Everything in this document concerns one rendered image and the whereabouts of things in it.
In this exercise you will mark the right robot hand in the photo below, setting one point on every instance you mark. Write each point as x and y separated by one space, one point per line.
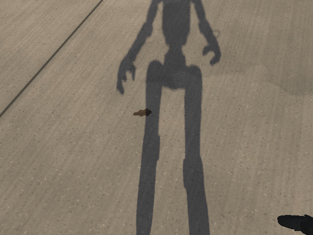
297 222

